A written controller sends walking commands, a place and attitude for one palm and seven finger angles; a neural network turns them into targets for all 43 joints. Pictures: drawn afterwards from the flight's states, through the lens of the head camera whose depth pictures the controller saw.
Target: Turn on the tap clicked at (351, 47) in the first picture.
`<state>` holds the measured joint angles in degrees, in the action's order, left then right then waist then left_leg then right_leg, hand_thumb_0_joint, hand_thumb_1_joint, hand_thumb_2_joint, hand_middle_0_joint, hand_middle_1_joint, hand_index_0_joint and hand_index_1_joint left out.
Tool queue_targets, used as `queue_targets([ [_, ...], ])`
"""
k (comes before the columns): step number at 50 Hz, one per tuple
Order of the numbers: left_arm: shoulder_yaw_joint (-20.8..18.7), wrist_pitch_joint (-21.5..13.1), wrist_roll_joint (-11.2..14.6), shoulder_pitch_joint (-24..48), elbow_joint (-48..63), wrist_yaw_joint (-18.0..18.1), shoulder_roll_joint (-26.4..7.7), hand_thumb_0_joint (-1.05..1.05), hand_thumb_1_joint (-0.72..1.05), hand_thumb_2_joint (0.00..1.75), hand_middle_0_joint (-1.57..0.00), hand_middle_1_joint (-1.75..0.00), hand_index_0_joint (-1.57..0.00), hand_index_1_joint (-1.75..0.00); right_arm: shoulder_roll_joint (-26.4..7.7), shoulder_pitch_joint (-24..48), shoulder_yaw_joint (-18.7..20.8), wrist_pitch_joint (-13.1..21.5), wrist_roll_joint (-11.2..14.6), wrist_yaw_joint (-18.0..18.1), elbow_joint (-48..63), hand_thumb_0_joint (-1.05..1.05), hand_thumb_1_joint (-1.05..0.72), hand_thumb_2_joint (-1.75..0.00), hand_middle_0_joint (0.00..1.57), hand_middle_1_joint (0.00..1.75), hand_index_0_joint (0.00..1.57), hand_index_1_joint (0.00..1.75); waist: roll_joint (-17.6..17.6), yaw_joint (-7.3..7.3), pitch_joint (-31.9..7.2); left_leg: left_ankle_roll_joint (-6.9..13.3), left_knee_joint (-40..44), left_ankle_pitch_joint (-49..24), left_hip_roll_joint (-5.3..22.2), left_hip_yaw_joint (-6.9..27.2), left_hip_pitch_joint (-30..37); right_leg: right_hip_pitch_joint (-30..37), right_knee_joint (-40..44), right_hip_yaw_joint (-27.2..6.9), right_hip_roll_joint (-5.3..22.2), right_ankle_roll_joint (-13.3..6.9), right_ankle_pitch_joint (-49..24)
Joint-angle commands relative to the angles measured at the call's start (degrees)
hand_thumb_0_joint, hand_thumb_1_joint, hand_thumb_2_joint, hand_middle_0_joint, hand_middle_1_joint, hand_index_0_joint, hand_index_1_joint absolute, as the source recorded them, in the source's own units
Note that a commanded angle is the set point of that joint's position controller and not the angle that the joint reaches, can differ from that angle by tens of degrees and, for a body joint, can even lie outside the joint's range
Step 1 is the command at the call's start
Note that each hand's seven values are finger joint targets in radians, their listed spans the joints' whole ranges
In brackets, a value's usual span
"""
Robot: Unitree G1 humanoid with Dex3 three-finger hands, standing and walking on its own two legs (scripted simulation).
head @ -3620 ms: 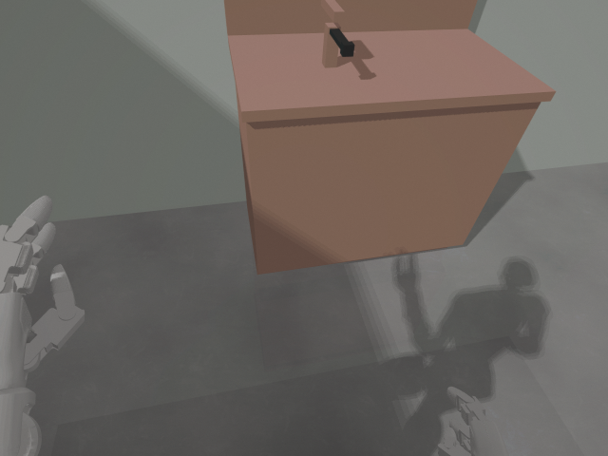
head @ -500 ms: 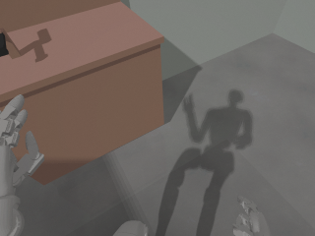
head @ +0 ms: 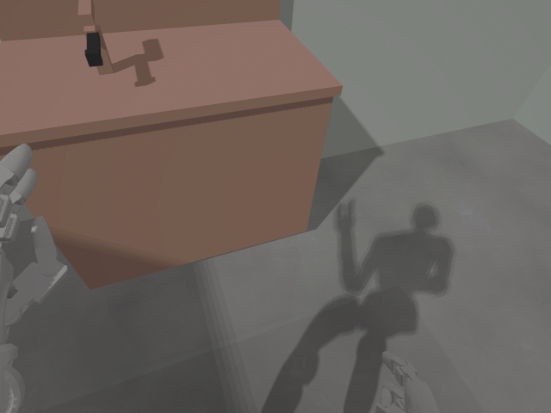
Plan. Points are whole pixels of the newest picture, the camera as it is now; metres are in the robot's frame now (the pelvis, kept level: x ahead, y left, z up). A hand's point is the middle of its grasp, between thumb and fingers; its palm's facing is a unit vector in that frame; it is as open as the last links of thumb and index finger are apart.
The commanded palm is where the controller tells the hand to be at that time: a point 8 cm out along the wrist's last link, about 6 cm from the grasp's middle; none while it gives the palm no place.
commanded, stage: take the last steps up to it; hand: left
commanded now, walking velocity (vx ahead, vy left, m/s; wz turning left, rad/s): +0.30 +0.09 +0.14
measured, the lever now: (94, 57) +0.77 +0.47 +0.12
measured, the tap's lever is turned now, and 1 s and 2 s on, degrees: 0 0 0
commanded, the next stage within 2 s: none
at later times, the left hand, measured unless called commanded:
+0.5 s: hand (54, 290) +0.19 +0.23 +0.18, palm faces +0.44 -0.77 -0.47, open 7.4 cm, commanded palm +0.13 +0.28 +0.18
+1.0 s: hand (27, 221) +0.26 +0.30 +0.19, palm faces +0.50 -0.74 -0.45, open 7.4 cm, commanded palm +0.21 +0.33 +0.18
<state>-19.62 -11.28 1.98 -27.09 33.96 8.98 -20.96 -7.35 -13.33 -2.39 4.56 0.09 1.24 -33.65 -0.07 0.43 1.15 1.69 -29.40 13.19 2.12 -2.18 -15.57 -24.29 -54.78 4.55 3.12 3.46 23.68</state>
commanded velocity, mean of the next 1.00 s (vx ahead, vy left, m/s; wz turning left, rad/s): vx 0.30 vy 0.08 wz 0.03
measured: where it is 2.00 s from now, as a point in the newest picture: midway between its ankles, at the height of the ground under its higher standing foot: (251, 405)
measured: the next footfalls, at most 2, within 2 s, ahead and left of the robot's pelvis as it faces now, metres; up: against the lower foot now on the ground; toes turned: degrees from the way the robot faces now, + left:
right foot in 0.16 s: +0.00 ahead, -0.13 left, +0.00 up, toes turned -6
left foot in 0.60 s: +0.09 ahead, +0.14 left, +0.00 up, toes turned +15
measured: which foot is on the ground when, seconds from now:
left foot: down 0.00-0.16, up 0.18-0.58, down 0.60-1.00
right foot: up 0.00-0.14, down 0.16-0.62, up 0.64-1.00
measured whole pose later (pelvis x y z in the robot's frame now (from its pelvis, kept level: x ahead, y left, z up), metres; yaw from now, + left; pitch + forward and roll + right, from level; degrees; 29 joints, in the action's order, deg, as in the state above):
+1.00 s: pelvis +0.07 +0.03 +0.00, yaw +4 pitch +1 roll -1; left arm -21.6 -12.7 1.3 -27.2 27.9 8.7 -21.7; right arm -7.8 -13.6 -2.7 5.4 -0.2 3.8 -36.4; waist -2.2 1.5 -0.3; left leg 1.6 -27.1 15.7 3.5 -10.5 -12.1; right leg -21.4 -38.8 8.8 3.1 2.1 20.2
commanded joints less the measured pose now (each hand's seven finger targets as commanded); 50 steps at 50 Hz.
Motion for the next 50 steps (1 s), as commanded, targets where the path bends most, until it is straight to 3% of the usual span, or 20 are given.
queue_targets([
  [1, -4.7, -3.2, -0.07, 4.71, 7.01, 0.42, -7.63, 0.0, 0.9, 0.9, -0.2, -0.3, -0.2, -0.3, -10.81, 5.65, 4.59, 3.41, 0.1, 1.55, 6.41, 0.0, -0.9, -0.9, 0.2, 0.3, 0.2, 0.3, -13.47, -0.82, -3.26, 7.83, 16.71, 13.75, 12.07, 12.19, -4.94, 5.89, 6.28, 2.41, -1.44, 0.09, 2.5],
  [5, -4.01, -1.97, -0.52, 7.33, 2.95, 0.59, -7.04, 0.0, 0.9, 0.9, -0.2, -0.3, -0.2, -0.3, -10.43, 5.99, 4.29, 2.47, 0.01, 2.51, 5.76, 0.0, -0.9, -0.9, 0.2, 0.3, 0.2, 0.3, -9.79, 0.35, -4.42, 5.22, 12.24, 23.65, 9.01, 10.36, -10.28, 19.46, 26.44, 5.27, -2.86, -1.4, 3.44],
  [6, -4.02, -1.59, -1.06, 7.48, 1.47, 0.55, -7.59, 0.0, 0.9, 0.9, -0.2, -0.3, -0.2, -0.3, -10.07, 5.56, 4.27, 2.06, -0.03, 2.5, 5.38, 0.0, -0.9, -0.9, 0.2, 0.3, 0.2, 0.3, -5.14, 0.58, -4.2, 3.44, 4.98, 23.64, 6.58, 7.78, -14.47, 23.22, 32.35, 0.97, 0.52, -3.33, 3.58],
  [7, -4.3, -1.33, -1.5, 8.42, 1.04, 0.43, -9.02, 0.0, 0.9, 0.9, -0.2, -0.3, -0.2, -0.3, -8.41, 5.5, 4.11, 1.57, 0.13, 2.24, 5.51, 0.0, -0.9, -0.9, 0.2, 0.3, 0.2, 0.3, 8.41, 0.78, -3.23, 0.78, -11.91, 20.89, 1.55, 1.48, -20.92, 23.52, 41.05, -14.38, 11.67, -7.89, 12.22],
  [8, -5.41, -1.24, -0.64, 9.92, 1.52, 0.37, -11.93, 0.0, 0.9, 0.9, -0.2, -0.3, -0.2, -0.3, -8.78, 8.57, 4.05, 2.04, 0.15, 2.34, 6.31, 0.0, -0.9, -0.9, 0.2, 0.3, 0.2, 0.3, 19.88, 1.67, 0.61, -2.15, -29.94, 18.24, -2.53, 0.45, -29.05, 20.45, 48.42, -33.7, 24.56, -13.19, 14.62],
  [9, -6.57, -1.89, -0.01, 12.11, 1.54, 0.55, -12.53, 0.0, 0.9, 0.9, -0.2, -0.3, -0.2, -0.3, -11.33, 10.07, 4.33, 2.57, -0.97, 2.34, 4.9, 0.0, -0.9, -0.9, 0.2, 0.3, 0.2, 0.3, 12.6, 1.19, 2.63, -3.2, -38.31, 14.39, -0.58, 4.42, -28.55, 15.15, 49.24, -31.44, 26.66, -13.5, 9.22],
  [12, -5.81, -3.51, -0.17, 6.95, 0.02, -0.17, -10.27, 0.0, 0.9, 0.9, -0.2, -0.3, -0.2, -0.3, -10.48, 8.04, 4.22, 2.34, -0.18, 2.3, 3.43, 0.0, -0.9, -0.9, 0.2, 0.3, 0.2, 0.3, 8.27, -0.41, 0.64, -4.42, -42.33, 3.65, 1.66, 3.62, -27.58, 17.47, 42.36, -14.49, 17.42, -9.53, -11.64],
  [14, -6.38, -4.49, -0.44, 6.36, 1.38, -0.23, -10.8, 0.0, 0.9, 0.9, -0.2, -0.3, -0.2, -0.3, -10.2, 8.58, 4.14, 1.64, 0.04, 2.51, 3.32, 0.0, -0.9, -0.9, 0.2, 0.3, 0.2, 0.3, 5.46, -0.5, -0.82, -4.36, -39.7, 2.7, 1.73, 1.44, -27.11, 20.2, 39.67, -6.84, 15.82, -8.34, -24.9],
  [18, -7.49, -5.91, -0.7, 4.83, 2.18, 0.32, -11.09, 0.0, 0.9, 0.9, -0.2, -0.3, -0.2, -0.3, -10.57, 6.88, 5.58, 1.68, -0.17, 2.22, 4.39, 0.0, -0.9, -0.9, 0.2, 0.3, 0.2, 0.3, 5.15, -0.09, -2.81, -3.58, -28.32, 0.54, 2.45, -2.08, -24.01, 23.88, 37.54, -4.73, 15.74, -9.25, -35.24],
  [25, -8.52, -5.0, -0.24, 1.67, 6.2, 1.78, -9.92, 0.0, 0.9, 0.9, -0.2, -0.3, -0.2, -0.3, -9.9, 5.17, 6.68, 2.58, 0.24, 2.31, 7.98, 0.0, -0.9, -0.9, 0.2, 0.3, 0.2, 0.3, 13.48, 1.55, -5.88, -1.71, -8.31, 4.17, 1.43, -7.9, -11.43, 24.11, 34.61, -4.49, 16.3, -10.9, -30.71],
  [28, -7.35, -4.66, -0.32, 4.64, 6.38, 2.14, -8.54, 0.0, 0.9, 0.9, -0.2, -0.3, -0.2, -0.3, -10.52, 3.88, 6.95, 2.23, -0.09, 3.04, 7.75, 0.0, -0.9, -0.9, 0.2, 0.3, 0.2, 0.3, 8.97, -0.44, -7.73, -1.33, 2.4, -1.53, -1.17, -10.73, 3.14, 17.45, 25.66, -0.99, 11.83, -8.02, -25.31],
  [29, -5.85, -4.98, -0.21, 5.12, 6.36, 1.96, -7.14, 0.0, 0.9, 0.9, -0.2, -0.3, -0.2, -0.3, -11.42, 3.39, 7.42, 2.35, 0.17, 3.62, 7.89, 0.0, -0.9, -0.9, 0.2, 0.3, 0.2, 0.3, 0.29, -1.58, -8.88, -0.17, 4.94, -3.24, 0.9, -7.78, 11.33, 11.87, 15.99, 0.58, 9.52, -6.0, -23.01],
  [30, -5.43, -5.71, -0.27, 7.27, 9.33, 2.11, -7.02, 0.0, 0.9, 0.9, -0.2, -0.3, -0.2, -0.3, -12.91, 3.81, 7.53, 2.23, 0.27, 3.56, 8.25, 0.0, -0.9, -0.9, 0.2, 0.3, 0.2, 0.3, -13.95, -2.04, -11.19, 4.18, 7.38, -7.98, 11.48, 7.37, 19.45, 0.79, 1.99, 4.32, 3.55, -2.95, -6.21],
  [31, -5.3, -6.51, -0.85, 9.12, 9.94, 2.27, -8.3, 0.0, 0.9, 0.9, -0.2, -0.3, -0.2, -0.3, -12.49, 4.19, 7.01, 2.35, 0.15, 3.28, 8.71, 0.0, -0.9, -0.9, 0.2, 0.3, 0.2, 0.3, -20.06, -1.34, -10.61, 10.13, 10.51, -17.24, 21.36, 22.87, 21.14, -8.51, -10.83, 1.48, -0.4, -2.47, 13.35],
  [32, -6.16, -6.68, -1.85, 11.56, 7.29, 2.16, -10.79, 0.0, 0.9, 0.9, -0.2, -0.3, -0.2, -0.3, -11.81, 4.81, 6.3, 2.71, 0.18, 2.74, 8.53, 0.0, -0.9, -0.9, 0.2, 0.3, 0.2, 0.3, -14.21, -1.68, -6.86, 11.96, 12.85, -13.23, 22.29, 23.98, 14.66, -10.98, -18.0, -1.98, -0.21, -3.24, 12.33],
  [34, -8.57, -6.5, -1.26, 11.16, 8.17, 1.23, -13.45, 0.0, 0.9, 0.9, -0.2, -0.3, -0.2, -0.3, -11.06, 5.86, 6.05, 3.19, 0.02, 2.61, 6.3, 0.0, -0.9, -0.9, 0.2, 0.3, 0.2, 0.3, -10.09, -1.0, -6.14, 11.87, 13.32, -4.2, 20.69, 20.13, 9.86, -12.67, -19.14, -3.99, 3.63, -2.44, 6.63],
  [36, -6.91, -6.31, -1.3, 8.08, 11.71, 0.89, -10.26, 0.0, 0.9, 0.9, -0.2, -0.3, -0.2, -0.3, -10.48, 5.85, 5.87, 3.63, 0.51, 2.23, 5.97, 0.0, -0.9, -0.9, 0.2, 0.3, 0.2, 0.3, -9.8, -0.45, -4.94, 10.25, 13.37, -2.93, 16.9, 11.24, 7.24, -12.73, -16.37, -2.5, 4.08, -1.81, 1.62],
  [39, -7.45, -5.95, -0.95, 4.14, 13.11, 0.35, -9.94, 0.0, 0.9, 0.9, -0.2, -0.3, -0.2, -0.3, -10.06, 6.03, 5.02, 4.57, 0.21, 1.69, 5.83, 0.0, -0.9, -0.9, 0.2, 0.3, 0.2, 0.3, -11.62, -0.15, -4.91, 7.97, 16.08, 0.22, 14.83, 5.18, 1.97, -7.09, -7.54, -0.06, 3.51, -1.49, -4.34],
  [46, -6.66, -3.89, -0.69, 4.38, 2.2, 0.22, -7.79, 0.0, 0.9, 0.9, -0.2, -0.3, -0.2, -0.3, -9.86, 5.38, 4.26, 4.16, -0.24, 3.36, 5.44, 0.0, -0.9, -0.9, 0.2, 0.3, 0.2, 0.3, -7.55, -0.59, -4.22, 6.45, 16.01, 1.66, 16.01, 2.32, 3.87, 0.83, 12.78, 4.67, -0.05, -0.95, -2.73],
  [50, -4.24, -2.61, -1.11, 8.61, 1.95, 0.34, -7.03, 0.0, 0.9, 0.9, -0.2, -0.3, -0.2, -0.3, -10.17, 6.44, 3.99, 3.57, 0.12, 3.69, 5.81, 0.0, -0.9, -0.9, 0.2, 0.3, 0.2, 0.3, -7.03, -0.36, -5.82, 4.26, 6.78, 2.19, 13.54, 0.47, 4.3, 9.94, 26.88, 6.28, -2.05, -1.89, -5.58],
])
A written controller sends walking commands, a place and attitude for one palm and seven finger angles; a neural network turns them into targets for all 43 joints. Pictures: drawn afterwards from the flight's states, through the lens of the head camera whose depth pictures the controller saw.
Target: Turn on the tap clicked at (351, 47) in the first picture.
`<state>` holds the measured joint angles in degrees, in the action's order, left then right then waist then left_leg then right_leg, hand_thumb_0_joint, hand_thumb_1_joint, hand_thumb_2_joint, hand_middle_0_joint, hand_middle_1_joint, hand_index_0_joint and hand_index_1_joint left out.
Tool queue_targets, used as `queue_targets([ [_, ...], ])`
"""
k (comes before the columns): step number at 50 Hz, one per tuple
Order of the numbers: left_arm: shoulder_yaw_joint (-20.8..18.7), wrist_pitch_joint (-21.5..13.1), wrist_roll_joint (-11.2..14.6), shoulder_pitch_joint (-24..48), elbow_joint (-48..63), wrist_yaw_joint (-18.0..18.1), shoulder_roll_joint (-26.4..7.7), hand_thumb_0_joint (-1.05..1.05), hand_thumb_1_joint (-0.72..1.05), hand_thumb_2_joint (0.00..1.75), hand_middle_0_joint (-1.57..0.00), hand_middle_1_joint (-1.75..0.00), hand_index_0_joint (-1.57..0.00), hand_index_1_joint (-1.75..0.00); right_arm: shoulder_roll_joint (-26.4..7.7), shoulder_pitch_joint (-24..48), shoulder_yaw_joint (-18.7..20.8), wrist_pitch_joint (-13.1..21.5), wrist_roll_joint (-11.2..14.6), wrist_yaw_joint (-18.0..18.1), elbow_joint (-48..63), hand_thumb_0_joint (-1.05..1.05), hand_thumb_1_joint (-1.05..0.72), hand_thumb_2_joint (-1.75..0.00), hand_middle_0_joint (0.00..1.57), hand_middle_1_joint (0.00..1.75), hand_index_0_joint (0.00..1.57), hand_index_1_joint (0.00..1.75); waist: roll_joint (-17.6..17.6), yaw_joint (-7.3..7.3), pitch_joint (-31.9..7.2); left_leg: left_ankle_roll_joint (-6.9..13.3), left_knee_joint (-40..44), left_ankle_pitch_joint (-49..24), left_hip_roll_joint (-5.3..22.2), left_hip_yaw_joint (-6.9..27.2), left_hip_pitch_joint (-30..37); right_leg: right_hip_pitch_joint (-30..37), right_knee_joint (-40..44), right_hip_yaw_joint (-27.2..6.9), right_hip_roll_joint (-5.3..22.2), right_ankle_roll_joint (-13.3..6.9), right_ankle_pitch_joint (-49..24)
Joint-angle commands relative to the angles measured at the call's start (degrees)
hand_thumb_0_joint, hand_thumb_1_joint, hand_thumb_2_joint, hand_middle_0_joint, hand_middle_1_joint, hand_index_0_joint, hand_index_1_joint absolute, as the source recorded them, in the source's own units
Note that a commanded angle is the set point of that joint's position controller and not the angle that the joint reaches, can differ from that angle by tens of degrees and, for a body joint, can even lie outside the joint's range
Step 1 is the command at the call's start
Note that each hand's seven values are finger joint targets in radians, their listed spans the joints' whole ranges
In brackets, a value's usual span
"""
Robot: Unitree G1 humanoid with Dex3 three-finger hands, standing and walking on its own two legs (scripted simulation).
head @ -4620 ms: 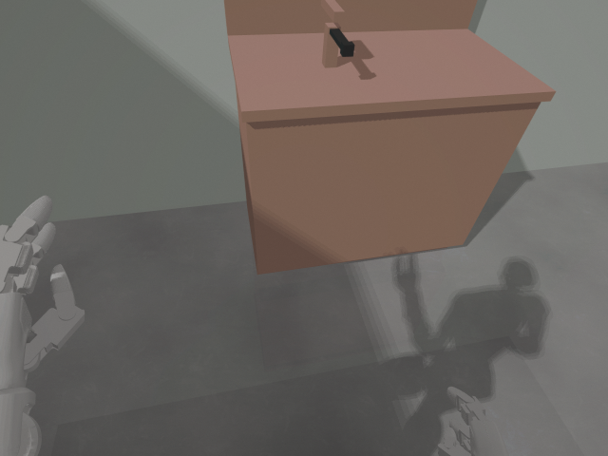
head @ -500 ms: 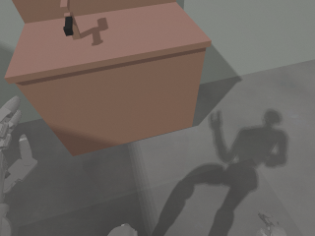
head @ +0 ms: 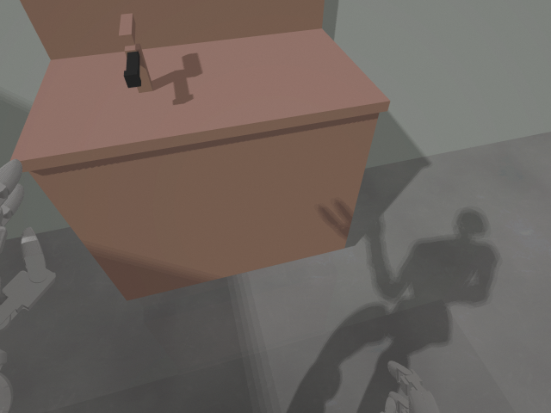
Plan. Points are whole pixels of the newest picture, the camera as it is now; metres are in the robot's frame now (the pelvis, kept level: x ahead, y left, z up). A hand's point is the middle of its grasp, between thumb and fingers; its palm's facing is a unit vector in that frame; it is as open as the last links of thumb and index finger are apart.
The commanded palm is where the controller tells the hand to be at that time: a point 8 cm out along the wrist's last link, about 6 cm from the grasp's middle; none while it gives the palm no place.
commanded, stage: take the last steps up to it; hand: left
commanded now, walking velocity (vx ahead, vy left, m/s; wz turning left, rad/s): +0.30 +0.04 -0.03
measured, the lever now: (132, 78) +0.73 +0.38 +0.12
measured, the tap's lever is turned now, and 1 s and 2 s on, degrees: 0 0 0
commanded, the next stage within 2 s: come to a stop and stand still in 1.30 s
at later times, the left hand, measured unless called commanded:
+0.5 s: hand (102, 187) +0.34 +0.26 +0.17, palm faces +0.41 -0.82 -0.40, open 7.4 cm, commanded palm +0.28 +0.30 +0.18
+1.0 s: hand (160, 151) +0.43 +0.21 +0.16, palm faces +0.38 -0.83 -0.40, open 7.4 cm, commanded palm +0.36 +0.26 +0.18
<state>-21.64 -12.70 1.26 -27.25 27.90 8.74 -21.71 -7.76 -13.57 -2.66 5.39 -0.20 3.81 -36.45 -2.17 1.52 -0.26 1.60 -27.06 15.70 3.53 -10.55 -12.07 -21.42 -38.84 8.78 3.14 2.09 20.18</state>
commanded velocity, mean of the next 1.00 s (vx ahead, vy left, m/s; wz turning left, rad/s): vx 0.27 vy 0.05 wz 0.01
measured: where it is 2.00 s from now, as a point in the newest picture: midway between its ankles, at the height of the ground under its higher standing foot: (287, 409)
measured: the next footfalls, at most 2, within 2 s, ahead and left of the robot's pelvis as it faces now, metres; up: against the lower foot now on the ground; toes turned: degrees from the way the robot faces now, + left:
right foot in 0.04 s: +0.07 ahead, -0.10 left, +0.00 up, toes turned -9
left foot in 0.42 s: +0.20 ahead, +0.13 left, +0.00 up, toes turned +8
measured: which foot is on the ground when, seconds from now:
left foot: down 0.00-0.06, up 0.08-0.40, down 0.42-0.80, up 0.82-1.00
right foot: up 0.00-0.02, down 0.04-0.44, up 0.46-0.76, down 0.78-1.00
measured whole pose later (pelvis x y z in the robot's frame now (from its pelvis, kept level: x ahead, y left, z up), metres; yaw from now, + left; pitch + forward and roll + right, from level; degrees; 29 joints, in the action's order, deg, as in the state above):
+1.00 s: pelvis +0.21 -0.02 +0.00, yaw +0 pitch +0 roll +2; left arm -18.8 -11.7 1.2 -25.9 27.5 8.7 -18.2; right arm -14.4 -9.7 0.7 2.4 0.1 3.8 -37.0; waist 0.3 -0.7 4.0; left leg -1.4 -59.1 21.0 3.8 -4.7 -28.5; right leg -14.2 -29.9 10.0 3.6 -3.0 15.5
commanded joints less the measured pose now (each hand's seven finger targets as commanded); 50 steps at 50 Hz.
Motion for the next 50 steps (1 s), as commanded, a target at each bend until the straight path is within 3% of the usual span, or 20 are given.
queue_targets([
  [1, -2.15, -1.12, -0.75, 9.3, 7.98, 0.71, -6.72, 0.0, 0.9, 0.9, -0.2, -0.3, -0.2, -0.3, -9.81, 6.8, 4.26, 2.54, 0.48, 1.08, 8.57, 0.0, -0.9, -0.9, 0.2, 0.3, 0.2, 0.3, -3.17, -1.32, -5.04, 3.63, -0.72, -0.6, 10.71, 7.52, -2.21, 11.81, 14.2, -0.01, -0.95, -1.56, -3.87],
  [2, -2.13, -1.12, -1.27, 10.16, 8.73, 0.86, -7.61, 0.0, 0.9, 0.9, -0.2, -0.3, -0.2, -0.3, -9.19, 6.5, 4.26, 2.24, 0.49, 0.84, 8.64, 0.0, -0.9, -0.9, 0.2, 0.3, 0.2, 0.3, 3.92, -1.29, -6.39, 2.42, -11.85, -0.06, 7.57, 4.72, -8.28, 17.47, 16.77, -9.33, 5.13, -4.82, -3.95],
  [3, -2.86, -1.08, -1.39, 10.81, 10.04, 1.1, -9.58, 0.0, 0.9, 0.9, -0.2, -0.3, -0.2, -0.3, -8.2, 6.78, 4.15, 2.1, 0.65, 0.78, 9.29, 0.0, -0.9, -0.9, 0.2, 0.3, 0.2, 0.3, 16.26, -1.31, -6.91, -0.37, -25.78, 7.71, 0.6, 1.37, -19.23, 22.79, 20.86, -29.03, 16.28, -10.57, -9.51],
  [4, -3.87, -1.16, -1.03, 11.27, 10.71, 1.4, -10.69, 0.0, 0.9, 0.9, -0.2, -0.3, -0.2, -0.3, -8.95, 8.73, 4.01, 2.35, 0.43, 0.43, 9.74, 0.0, -0.9, -0.9, 0.2, 0.3, 0.2, 0.3, 17.15, -0.09, -4.72, -1.88, -36.97, 16.96, -1.59, 5.5, -27.33, 24.25, 23.32, -37.89, 23.02, -15.24, -14.94],
  [6, -4.63, -2.19, 0.18, 10.71, 11.95, 1.16, -10.62, 0.0, 0.9, 0.9, -0.2, -0.3, -0.2, -0.3, -10.37, 7.3, 5.32, 2.72, 0.54, -0.12, 8.26, 0.0, -0.9, -0.9, 0.2, 0.3, 0.2, 0.3, 11.28, -1.08, -2.9, -3.16, -44.11, 10.56, 1.25, 11.59, -28.58, 21.0, 23.43, -32.35, 21.47, -14.69, -12.24],
  [10, -7.56, -4.12, -0.37, 4.27, 16.4, 1.65, -11.5, 0.0, 0.9, 0.9, -0.2, -0.3, -0.2, -0.3, -8.65, 8.88, 4.18, 0.43, 0.22, -0.09, 8.72, 0.0, -0.9, -0.9, 0.2, 0.3, 0.2, 0.3, 4.13, -1.6, -3.03, -3.51, -32.41, 6.07, 2.98, 8.52, -23.54, 17.62, 19.96, -13.3, 16.34, -11.71, -29.51],
  [15, -8.62, -3.95, 0.84, -2.44, 14.89, 2.47, -9.48, 0.0, 0.9, 0.9, -0.2, -0.3, -0.2, -0.3, -7.84, 7.12, 4.84, 0.41, 0.17, 0.11, 11.06, 0.0, -0.9, -0.9, 0.2, 0.3, 0.2, 0.3, 9.66, -0.01, -5.53, -2.55, -12.27, 1.87, -0.07, 0.76, -14.3, 19.69, 16.95, -9.79, 13.09, -10.79, -31.75],
  [19, -6.5, -3.22, 0.92, -0.28, 13.02, 2.64, -7.67, 0.0, 0.9, 0.9, -0.2, -0.3, -0.2, -0.3, -9.19, 4.48, 6.18, 0.53, 0.3, 0.94, 11.05, 0.0, -0.9, -0.9, 0.2, 0.3, 0.2, 0.3, 7.33, -2.05, -7.73, -1.77, 0.9, -8.5, -1.54, -1.26, 1.77, 14.54, 6.57, -6.15, 9.0, -6.34, -25.52],
  [20, -5.6, -3.77, 0.87, 2.34, 14.63, 2.49, -7.73, 0.0, 0.9, 0.9, -0.2, -0.3, -0.2, -0.3, -10.19, 3.77, 6.54, 0.55, 0.4, 1.14, 11.21, 0.0, -0.9, -0.9, 0.2, 0.3, 0.2, 0.3, 1.84, -3.08, -9.32, 0.1, 2.47, -9.99, 1.31, 3.45, 9.11, 9.03, -2.55, -4.68, 6.89, -4.4, -21.49],
  [21, -5.76, -4.19, 0.88, 3.26, 15.4, 2.49, -7.89, 0.0, 0.9, 0.9, -0.2, -0.3, -0.2, -0.3, -11.85, 4.48, 7.17, 0.48, 0.45, 1.08, 11.37, 0.0, -0.9, -0.9, 0.2, 0.3, 0.2, 0.3, -10.81, -3.05, -10.24, 5.79, 4.28, -15.92, 12.89, 19.93, 16.59, -3.29, -14.63, -1.71, 1.08, -1.57, -1.16],
  [22, -5.39, -4.72, 0.6, 4.72, 15.11, 2.36, -8.39, 0.0, 0.9, 0.9, -0.2, -0.3, -0.2, -0.3, -11.42, 5.18, 6.7, 0.62, 0.48, 0.73, 12.11, 0.0, -0.9, -0.9, 0.2, 0.3, 0.2, 0.3, -14.17, -2.46, -9.35, 11.42, 8.17, -18.5, 21.06, 32.8, 16.12, -10.14, -25.59, -4.63, -1.89, -1.52, 16.59],
  [23, -6.86, -4.55, 0.0, 6.03, 11.93, 2.1, -10.95, 0.0, 0.9, 0.9, -0.2, -0.3, -0.2, -0.3, -10.76, 5.56, 5.9, 0.95, 0.14, 0.58, 11.2, 0.0, -0.9, -0.9, 0.2, 0.3, 0.2, 0.3, -10.24, -2.8, -5.93, 13.22, 10.5, -13.5, 22.19, 34.87, 11.58, -13.35, -30.87, -7.8, -0.4, -1.84, 15.21],
  [29, -5.53, -3.99, 0.03, 3.7, 20.5, 0.69, -9.44, 0.0, 0.9, 0.9, -0.2, -0.3, -0.2, -0.3, -10.2, 5.72, 5.57, 3.35, 0.61, -0.62, 9.01, 0.0, -0.9, -0.9, 0.2, 0.3, 0.2, 0.3, -11.04, -1.03, -5.02, 8.37, 10.19, -11.95, 13.05, 13.76, 2.39, -8.39, -20.27, -4.33, 2.53, -0.57, 1.32],
  [37, -5.92, -2.14, 0.43, 2.66, 7.94, 0.92, -7.26, 0.0, 0.9, 0.9, -0.2, -0.3, -0.2, -0.3, -9.47, 5.91, 4.93, 2.1, 0.58, 0.47, 8.58, 0.0, -0.9, -0.9, 0.2, 0.3, 0.2, 0.3, -5.06, -1.34, -4.81, 3.9, 1.64, -2.74, 11.45, 7.96, -3.24, 10.05, 8.81, 2.67, -2.04, -0.27, -3.22],
  [38, -5.66, -1.85, 0.17, 3.95, 6.81, 0.93, -7.44, 0.0, 0.9, 0.9, -0.2, -0.3, -0.2, -0.3, -9.18, 5.96, 5.04, 1.69, 0.78, 0.63, 8.43, 0.0, -0.9, -0.9, 0.2, 0.3, 0.2, 0.3, -1.13, -1.2, -5.34, 2.8, -5.36, 0.47, 9.33, 5.79, -5.62, 13.98, 12.86, -0.19, -0.37, -1.2, -4.08],
  [39, -4.9, -1.28, -0.33, 4.64, 5.75, 0.85, -7.75, 0.0, 0.9, 0.9, -0.2, -0.3, -0.2, -0.3, -7.9, 5.3, 4.92, 1.13, 0.93, 0.56, 8.52, 0.0, -0.9, -0.9, 0.2, 0.3, 0.2, 0.3, 10.4, -1.37, -6.35, 1.08, -19.25, 5.9, 4.29, 1.93, -11.76, 17.7, 17.65, -13.2, 7.84, -4.98, -3.38],
  [40, -5.33, -0.8, -0.21, 6.5, 6.4, 1.02, -9.62, 0.0, 0.9, 0.9, -0.2, -0.3, -0.2, -0.3, -7.54, 7.69, 4.33, 1.24, 0.95, 0.45, 9.92, 0.0, -0.9, -0.9, 0.2, 0.3, 0.2, 0.3, 22.47, -0.78, -4.16, -1.35, -33.5, 17.25, -2.29, 2.67, -25.24, 21.69, 23.14, -34.5, 19.46, -11.09, -8.84],
  [41, -6.56, -1.04, 0.14, 8.74, 7.58, 1.29, -11.02, 0.0, 0.9, 0.9, -0.2, -0.3, -0.2, -0.3, -8.72, 8.83, 4.33, 1.74, 0.48, 0.33, 9.23, 0.0, -0.9, -0.9, 0.2, 0.3, 0.2, 0.3, 18.89, -0.42, -2.64, -2.12, -41.82, 16.85, -0.65, 9.03, -28.19, 19.53, 24.95, -37.15, 24.05, -13.55, -11.06],
  [46, -5.36, -3.45, -0.36, 6.8, 12.32, 0.82, -9.69, 0.0, 0.9, 0.9, -0.2, -0.3, -0.2, -0.3, -8.93, 9.13, 3.97, 0.29, 0.37, -0.11, 7.75, 0.0, -0.9, -0.9, 0.2, 0.3, 0.2, 0.3, 7.17, -1.58, -2.73, -3.43, -38.39, 5.57, 2.24, 9.05, -22.89, 14.34, 20.96, -14.75, 16.78, -10.95, -25.4],
  [50, -7.47, -4.25, 0.02, 2.2, 17.62, 1.85, -10.81, 0.0, 0.9, 0.9, -0.2, -0.3, -0.2, -0.3, -8.5, 8.53, 4.53, 0.44, 0.02, 0.07, 9.96, 0.0, -0.9, -0.9, 0.2, 0.3, 0.2, 0.3, 8.12, -0.44, -5.81, -2.62, -19.11, 3.1, 1.03, 3.97, -14.69, 16.92, 18.7, -8.91, 14.81, -10.54, -30.82],
])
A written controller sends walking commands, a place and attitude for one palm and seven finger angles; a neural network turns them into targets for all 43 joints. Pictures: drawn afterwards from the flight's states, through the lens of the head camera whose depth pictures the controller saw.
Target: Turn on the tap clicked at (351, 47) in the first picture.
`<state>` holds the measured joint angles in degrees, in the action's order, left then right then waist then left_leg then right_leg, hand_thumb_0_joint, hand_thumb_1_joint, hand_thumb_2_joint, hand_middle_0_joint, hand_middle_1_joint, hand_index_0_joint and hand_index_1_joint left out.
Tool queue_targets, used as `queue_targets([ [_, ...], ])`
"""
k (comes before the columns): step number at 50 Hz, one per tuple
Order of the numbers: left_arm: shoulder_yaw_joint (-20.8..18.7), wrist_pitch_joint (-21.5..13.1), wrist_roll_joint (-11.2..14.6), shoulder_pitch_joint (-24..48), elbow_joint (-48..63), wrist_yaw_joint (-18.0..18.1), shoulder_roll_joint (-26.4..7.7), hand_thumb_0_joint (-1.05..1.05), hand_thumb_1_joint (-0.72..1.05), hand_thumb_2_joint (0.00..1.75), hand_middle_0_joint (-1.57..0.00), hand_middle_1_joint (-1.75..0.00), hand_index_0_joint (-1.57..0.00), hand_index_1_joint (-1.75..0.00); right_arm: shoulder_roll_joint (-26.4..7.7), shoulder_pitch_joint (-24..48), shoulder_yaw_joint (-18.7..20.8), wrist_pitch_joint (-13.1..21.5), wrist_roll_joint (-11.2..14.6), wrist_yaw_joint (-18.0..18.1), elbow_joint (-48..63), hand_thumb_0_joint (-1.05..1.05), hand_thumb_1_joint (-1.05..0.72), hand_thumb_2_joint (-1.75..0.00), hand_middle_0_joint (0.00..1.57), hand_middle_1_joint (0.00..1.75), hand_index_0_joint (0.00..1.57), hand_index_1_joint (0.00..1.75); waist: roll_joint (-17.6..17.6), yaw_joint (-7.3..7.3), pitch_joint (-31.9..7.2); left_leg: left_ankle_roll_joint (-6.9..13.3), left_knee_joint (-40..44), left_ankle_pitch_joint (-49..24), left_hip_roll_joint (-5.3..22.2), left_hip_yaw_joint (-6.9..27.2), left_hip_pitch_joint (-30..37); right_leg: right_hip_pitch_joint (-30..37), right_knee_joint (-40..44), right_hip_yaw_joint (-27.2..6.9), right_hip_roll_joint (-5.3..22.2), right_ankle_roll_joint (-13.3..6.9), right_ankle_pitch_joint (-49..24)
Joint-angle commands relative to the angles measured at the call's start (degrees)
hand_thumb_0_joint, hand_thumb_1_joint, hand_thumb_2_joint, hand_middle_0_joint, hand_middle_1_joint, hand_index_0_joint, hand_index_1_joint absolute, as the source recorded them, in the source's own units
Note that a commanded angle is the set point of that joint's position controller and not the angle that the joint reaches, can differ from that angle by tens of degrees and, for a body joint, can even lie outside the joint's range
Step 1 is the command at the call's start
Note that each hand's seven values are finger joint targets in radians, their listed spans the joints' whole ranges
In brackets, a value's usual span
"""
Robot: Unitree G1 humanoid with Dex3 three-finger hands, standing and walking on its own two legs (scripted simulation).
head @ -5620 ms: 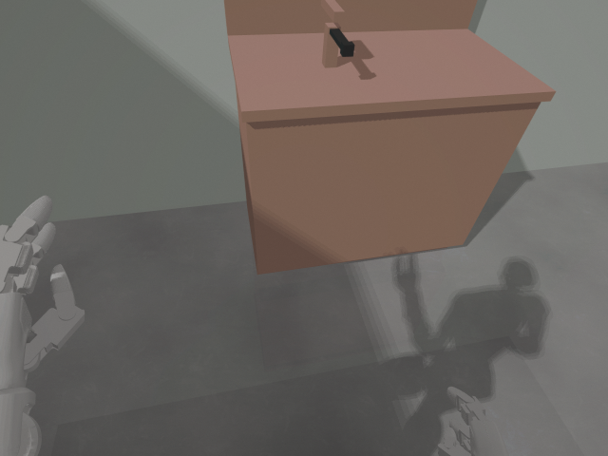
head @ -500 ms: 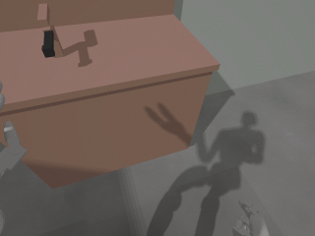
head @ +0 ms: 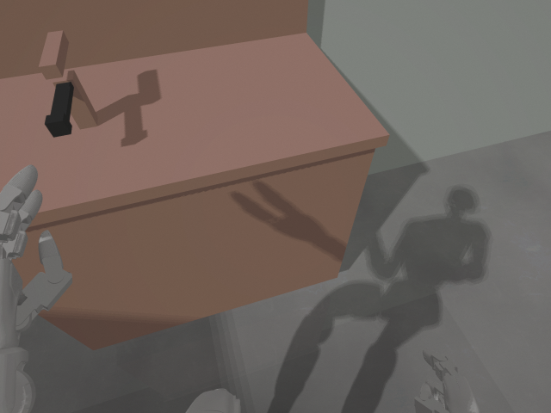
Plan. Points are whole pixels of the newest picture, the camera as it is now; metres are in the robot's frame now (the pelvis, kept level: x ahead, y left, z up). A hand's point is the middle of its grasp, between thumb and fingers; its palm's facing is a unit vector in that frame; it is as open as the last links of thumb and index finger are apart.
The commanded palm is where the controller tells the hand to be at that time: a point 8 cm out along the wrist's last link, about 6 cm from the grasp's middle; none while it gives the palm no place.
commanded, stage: take the last steps up to it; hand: left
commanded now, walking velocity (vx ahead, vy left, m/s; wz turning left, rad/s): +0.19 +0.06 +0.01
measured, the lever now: (58, 124) +0.52 +0.40 +0.12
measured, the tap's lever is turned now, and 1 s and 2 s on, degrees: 0 0 0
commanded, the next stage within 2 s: come to a stop and stand still in 0.30 s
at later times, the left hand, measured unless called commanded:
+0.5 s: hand (84, 225) +0.28 +0.23 +0.18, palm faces +0.38 -0.81 -0.45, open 7.4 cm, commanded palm +0.23 +0.28 +0.18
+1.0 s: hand out of the picture +0.27 +0.32 +0.18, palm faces +0.50 -0.80 -0.33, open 7.4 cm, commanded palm +0.19 +0.32 +0.18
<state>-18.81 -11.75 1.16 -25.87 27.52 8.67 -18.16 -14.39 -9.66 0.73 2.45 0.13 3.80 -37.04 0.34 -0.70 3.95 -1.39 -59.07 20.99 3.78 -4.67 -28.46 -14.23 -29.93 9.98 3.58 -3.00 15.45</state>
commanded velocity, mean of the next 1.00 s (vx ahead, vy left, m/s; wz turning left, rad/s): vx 0.03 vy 0.05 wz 0.00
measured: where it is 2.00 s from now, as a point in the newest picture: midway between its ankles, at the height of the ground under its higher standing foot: outside the picture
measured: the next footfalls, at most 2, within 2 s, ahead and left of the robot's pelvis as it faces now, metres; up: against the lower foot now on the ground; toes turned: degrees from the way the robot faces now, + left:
left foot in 0.16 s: +0.12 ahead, +0.14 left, +0.00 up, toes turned +8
right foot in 0.48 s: +0.13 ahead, -0.10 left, +0.00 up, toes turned -8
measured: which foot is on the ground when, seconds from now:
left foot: up 0.00-0.14, down 0.16-0.50, up 0.52-0.82, down 0.84-1.00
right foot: down 0.00-0.16, up 0.18-0.46, down 0.48-1.00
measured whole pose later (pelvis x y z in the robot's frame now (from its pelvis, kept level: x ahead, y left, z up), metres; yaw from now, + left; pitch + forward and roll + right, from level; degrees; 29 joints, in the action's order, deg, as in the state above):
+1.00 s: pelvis +0.03 +0.04 -0.01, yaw -1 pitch -3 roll +0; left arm -25.9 -14.7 3.2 -15.3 20.3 8.4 -23.7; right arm -12.9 -12.3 1.0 7.9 0.8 1.1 -32.1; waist 2.7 1.8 5.3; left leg 3.6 -30.5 13.6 -0.5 -7.3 -14.3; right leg -17.2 -30.9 5.1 3.9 -0.3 12.0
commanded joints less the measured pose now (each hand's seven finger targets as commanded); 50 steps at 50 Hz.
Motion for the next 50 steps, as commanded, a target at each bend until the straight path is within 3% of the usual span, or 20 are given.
queue_targets([
  [1, -10.3, -5.0, 0.29, -0.32, 18.71, 2.11, -13.95, 0.0, 0.9, 0.9, -0.2, -0.3, -0.2, -0.3, -1.86, 4.36, 1.35, 3.47, -0.31, 0.04, 11.25, 0.0, -0.9, -0.9, 0.2, 0.3, 0.2, 0.3, 5.86, 2.26, -10.46, 0.6, 16.32, -2.2, 0.08, -2.73, 2.95, 10.54, 9.17, -10.89, 14.22, -5.6, -26.22],
  [6, -9.94, -4.13, 1.12, -1.28, 17.46, 2.88, -12.27, 0.0, 0.9, 0.9, -0.2, -0.3, -0.2, -0.3, -2.85, 1.18, 2.47, 2.91, -0.12, 0.77, 12.16, 0.0, -0.9, -0.9, 0.2, 0.3, 0.2, 0.3, 1.38, 0.62, -12.78, 1.0, 33.44, -12.87, -1.19, -4.48, 18.4, 6.73, -0.35, -8.03, 9.17, -1.19, -14.67],
  [7, -9.8, -4.28, 1.15, -0.44, 16.69, 2.8, -12.22, 0.0, 0.9, 0.9, -0.2, -0.3, -0.2, -0.3, -3.92, 0.99, 3.03, 2.7, 0.16, 1.08, 12.35, 0.0, -0.9, -0.9, 0.2, 0.3, 0.2, 0.3, -3.58, 0.33, -12.25, 3.29, 35.44, -13.7, 3.16, 1.44, 22.97, 0.9, -6.49, -7.07, 6.28, 0.77, -9.06],
  [8, -9.33, -4.64, 1.31, 1.07, 16.93, 2.7, -11.89, 0.0, 0.9, 0.9, -0.2, -0.3, -0.2, -0.3, -5.25, 1.11, 3.3, 2.56, 0.52, 1.07, 12.62, 0.0, -0.9, -0.9, 0.2, 0.3, 0.2, 0.3, -13.94, 0.27, -12.61, 8.27, 36.83, -21.34, 12.9, 14.71, 27.92, -8.63, -15.68, -3.66, 0.85, 3.4, 6.22],
  [9, -8.8, -4.9, 1.16, 1.23, 14.83, 2.37, -12.14, 0.0, 0.9, 0.9, -0.2, -0.3, -0.2, -0.3, -4.74, 1.34, 3.15, 2.73, 0.86, 0.97, 13.34, 0.0, -0.9, -0.9, 0.2, 0.3, 0.2, 0.3, -15.4, 0.6, -10.52, 12.64, 40.52, -25.23, 19.67, 24.35, 28.01, -14.61, -25.06, -4.93, -1.54, 3.63, 21.35],
  [10, -9.89, -4.7, 0.5, 0.64, 11.23, 2.07, -13.36, 0.0, 0.9, 0.9, -0.2, -0.3, -0.2, -0.3, -3.72, 1.72, 2.26, 2.92, 0.14, 0.99, 12.14, 0.0, -0.9, -0.9, 0.2, 0.3, 0.2, 0.3, -13.61, 0.26, -8.5, 14.32, 41.76, -23.66, 20.46, 25.13, 25.61, -17.33, -30.39, -7.18, -0.86, 3.42, 20.73],
  [15, -5.52, -4.16, -0.04, 4.58, 16.41, 0.72, -10.59, 0.0, 0.9, 0.9, -0.2, -0.3, -0.2, -0.3, -4.18, 1.8, 2.19, 4.39, 0.41, -0.1, 10.62, 0.0, -0.9, -0.9, 0.2, 0.3, 0.2, 0.3, -12.78, 0.59, -7.99, 10.74, 39.71, -24.44, 12.82, 8.71, 20.05, -12.85, -23.36, -4.9, 0.44, 4.68, 9.15],
  [22, -7.76, -2.54, 0.35, 2.62, 14.11, 1.53, -12.01, 0.0, 0.9, 0.9, -0.2, -0.3, -0.2, -0.3, -3.03, 2.63, 0.69, 4.82, 0.17, -0.02, 10.54, 0.0, -0.9, -0.9, 0.2, 0.3, 0.2, 0.3, -9.27, 1.26, -8.9, 6.21, 34.31, -13.42, 10.54, 4.05, 13.52, 4.18, 2.08, -1.09, -2.21, 5.02, 1.15],
  [23, -7.75, -2.55, 0.15, 3.19, 13.28, 1.62, -11.92, 0.0, 0.9, 0.9, -0.2, -0.3, -0.2, -0.3, -2.6, 2.39, 0.72, 4.6, 0.26, -0.01, 10.27, 0.0, -0.9, -0.9, 0.2, 0.3, 0.2, 0.3, -6.17, 0.95, -9.21, 4.48, 30.28, -10.88, 8.38, 2.23, 12.36, 6.8, 6.46, -3.47, -0.45, 4.42, -3.43],
  [25, -8.53, -1.88, 0.4, 3.98, 12.21, 1.78, -13.83, 0.0, 0.9, 0.9, -0.2, -0.3, -0.2, -0.3, -0.65, 2.24, -0.07, 4.04, 0.15, -0.01, 10.98, 0.0, -0.9, -0.9, 0.2, 0.3, 0.2, 0.3, 9.28, -0.35, -9.84, 0.24, 17.34, 0.97, -0.42, -2.29, 5.06, 9.29, 10.0, -22.96, 13.68, -1.61, -24.71],
  [27, -8.69, -1.11, 1.08, 3.78, 8.62, 1.2, -12.89, 0.0, 0.9, 0.9, -0.2, -0.3, -0.2, -0.3, -2.01, 2.72, 0.83, 4.17, 0.29, -0.33, 10.05, 0.0, -0.9, -0.9, 0.2, 0.3, 0.2, 0.3, 14.01, 0.81, -9.39, -0.4, 5.47, 7.78, -1.89, 2.67, 3.61, 7.08, 12.04, -26.4, 17.79, -4.57, -28.04],
  [31, -9.95, -1.98, 0.65, -0.99, 8.27, 1.66, -12.54, 0.0, 0.9, 0.9, -0.2, -0.3, -0.2, -0.3, -0.49, 4.93, -0.73, 2.66, 0.3, 0.08, 10.53, 0.0, -0.9, -0.9, 0.2, 0.3, 0.2, 0.3, 9.52, 0.84, -10.96, -1.06, 6.9, 5.15, -1.39, 3.11, 1.97, 12.0, 5.84, -15.09, 15.08, -4.03, -44.48],
  [34, -9.75, -2.65, 0.49, -1.85, 12.22, 1.95, -12.61, 0.0, 0.9, 0.9, -0.2, -0.3, -0.2, -0.3, -0.72, 5.96, -0.36, 1.91, 0.12, 0.53, 11.65, 0.0, -0.9, -0.9, 0.2, 0.3, 0.2, 0.3, 7.19, 1.37, -12.13, -0.82, 14.46, 3.27, -2.33, 0.84, 4.01, 14.03, 4.8, -13.01, 14.44, -3.46, -46.68],
  [40, -9.54, -1.95, 0.51, -3.44, 19.57, 2.75, -13.14, 0.0, 0.9, 0.9, -0.2, -0.3, -0.2, -0.3, -2.27, 2.41, 1.14, 1.07, -0.14, 0.8, 12.87, 0.0, -0.9, -0.9, 0.2, 0.3, 0.2, 0.3, 3.73, 0.38, -15.11, -0.16, 32.22, -11.37, -2.33, 0.39, 16.68, 9.46, 1.69, -11.62, 11.03, -0.58, -30.34],
  [41, -41.47, -7.4, -5.49, 54.26, 23.38, 2.43, -54.89, 0.0, 0.9, 0.9, -0.2, -0.3, -0.2, -0.3, -2.89, -4.88, 3.75, 7.04, -2.44, 0.65, 11.93, 0.0, -0.9, -0.9, 0.2, 0.3, 0.2, 0.3, 8.3, 4.34, -4.45, -0.93, 27.39, -9.85, -2.81, -3.6, 6.16, -1.3, 7.65, -18.04, 7.3, 1.22, -26.89],
  [42, -19.24, -5.62, -0.85, 19.98, -9.12, -0.29, -22.46, 0.0, 0.9, 0.9, -0.2, -0.3, -0.2, -0.3, -1.04, -3.65, 4.07, 7.78, -1.25, -0.33, 8.37, 0.0, -0.9, -0.9, 0.2, 0.3, 0.2, 0.3, 7.36, 2.89, -14.64, 1.23, 26.42, -9.42, -3.13, 5.52, 11.76, 4.04, 4.37, -20.19, 12.35, -4.22, -25.43],
  [43, -14.63, -5.69, 0.57, 10.14, -1.0, -0.02, -17.88, 0.0, 0.9, 0.9, -0.2, -0.3, -0.2, -0.3, -2.09, -2.51, 3.23, 7.19, 1.06, -1.29, 12.26, 0.0, -0.9, -0.9, 0.2, 0.3, 0.2, 0.3, 3.63, 3.48, -10.21, 0.33, 27.72, -9.29, -3.26, 1.02, 13.87, 3.95, 9.37, -21.22, 10.55, -2.23, -23.01],
  [44, -12.17, -5.46, 1.52, 10.69, -6.66, -0.23, -13.47, 0.0, 0.9, 0.9, -0.2, -0.3, -0.2, -0.3, -2.96, -1.72, 2.86, 7.64, 1.35, -1.5, 11.54, 0.0, -0.9, -0.9, 0.2, 0.3, 0.2, 0.3, -2.45, 2.17, -13.14, 0.43, 31.4, -11.6, -2.45, 0.69, 16.98, 7.02, 6.87, -19.58, 10.04, -2.63, -22.66],
  [47, -5.21, -7.85, 1.58, 10.67, 7.95, -1.6, -11.05, 0.0, 0.9, 0.9, -0.2, -0.3, -0.2, -0.3, -4.9, 0.79, 2.57, 8.66, 0.72, -2.88, 12.42, 0.0, -0.9, -0.9, 0.2, 0.3, 0.2, 0.3, -14.51, 2.9, -11.31, 3.35, 38.87, -14.27, 3.16, 7.77, 15.5, 4.88, -0.13, -10.51, 2.32, 1.24, -5.22],
  [50, -1.94, -7.77, 0.7, 10.55, 10.99, -2.0, -9.29, 0.0, 0.9, 0.9, -0.2, -0.3, -0.2, -0.3, -4.49, 2.0, 1.84, 10.18, 0.99, -4.24, 13.55, 0.0, -0.9, -0.9, 0.2, 0.3, 0.2, 0.3, -11.32, 3.31, -4.77, 4.5, 46.79, -0.56, 7.0, 10.9, 4.48, 7.22, -5.63, -6.93, -0.89, 2.39, 2.58],
])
